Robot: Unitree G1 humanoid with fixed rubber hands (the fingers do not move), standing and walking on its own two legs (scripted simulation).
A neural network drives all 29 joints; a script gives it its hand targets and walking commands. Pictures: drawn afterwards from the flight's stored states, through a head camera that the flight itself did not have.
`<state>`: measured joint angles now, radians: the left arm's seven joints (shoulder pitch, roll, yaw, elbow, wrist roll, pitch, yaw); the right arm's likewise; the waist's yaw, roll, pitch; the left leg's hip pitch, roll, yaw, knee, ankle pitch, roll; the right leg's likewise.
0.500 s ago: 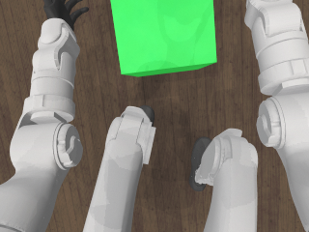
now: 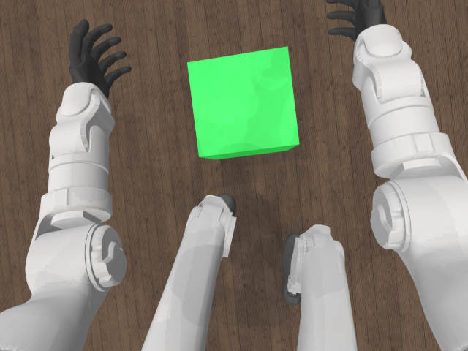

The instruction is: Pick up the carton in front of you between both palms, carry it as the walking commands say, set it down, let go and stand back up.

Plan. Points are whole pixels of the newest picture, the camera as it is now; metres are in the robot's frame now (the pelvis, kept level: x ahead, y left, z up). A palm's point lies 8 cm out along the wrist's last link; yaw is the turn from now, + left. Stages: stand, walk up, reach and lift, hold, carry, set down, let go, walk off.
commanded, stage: set down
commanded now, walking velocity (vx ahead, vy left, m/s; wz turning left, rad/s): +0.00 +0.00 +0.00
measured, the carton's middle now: (245, 113) +0.49 +0.11 -0.41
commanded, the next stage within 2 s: let go in 0.24 s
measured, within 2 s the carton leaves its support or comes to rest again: neither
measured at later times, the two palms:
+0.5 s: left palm (31, 84) +0.40 +0.29 +0.03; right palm (438, 39) +0.51 -0.08 +0.03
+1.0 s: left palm out of the picture +0.26 +0.27 +0.16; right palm out of the picture +0.36 -0.16 +0.13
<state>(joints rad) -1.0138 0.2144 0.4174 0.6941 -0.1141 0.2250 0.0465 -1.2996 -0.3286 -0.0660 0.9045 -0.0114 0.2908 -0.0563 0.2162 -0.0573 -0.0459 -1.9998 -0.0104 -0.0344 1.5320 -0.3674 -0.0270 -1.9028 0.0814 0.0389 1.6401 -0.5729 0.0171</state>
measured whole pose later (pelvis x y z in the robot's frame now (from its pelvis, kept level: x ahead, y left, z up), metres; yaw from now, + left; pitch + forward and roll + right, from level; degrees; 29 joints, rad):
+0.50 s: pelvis +0.03 +0.01 +0.13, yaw -1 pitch +42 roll -2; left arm -0.67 0.15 0.35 0.62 0.05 0.15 -0.08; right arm -0.89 -0.15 -0.22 0.76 -0.14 0.20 -0.10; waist 0.17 -0.04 -0.11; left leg -1.50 0.00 -0.03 1.02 -0.25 0.00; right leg -1.40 0.07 0.07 1.08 -0.41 0.03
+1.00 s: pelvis +0.10 +0.03 +0.23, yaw +2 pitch +14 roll +0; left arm 0.13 0.19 0.02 0.39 -0.04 0.03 -0.08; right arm -0.07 -0.14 -0.13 0.57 -0.09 0.01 -0.05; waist 0.11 0.03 0.01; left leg -0.60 -0.05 -0.03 0.58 -0.22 0.02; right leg -0.48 0.00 0.08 0.60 -0.35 0.03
